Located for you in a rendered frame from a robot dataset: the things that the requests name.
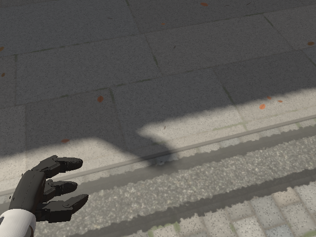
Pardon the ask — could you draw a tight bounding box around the robot left hand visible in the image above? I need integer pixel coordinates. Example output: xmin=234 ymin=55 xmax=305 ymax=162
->
xmin=9 ymin=155 xmax=89 ymax=223

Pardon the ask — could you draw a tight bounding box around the robot left forearm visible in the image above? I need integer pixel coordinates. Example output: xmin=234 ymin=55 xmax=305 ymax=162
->
xmin=0 ymin=208 xmax=37 ymax=237

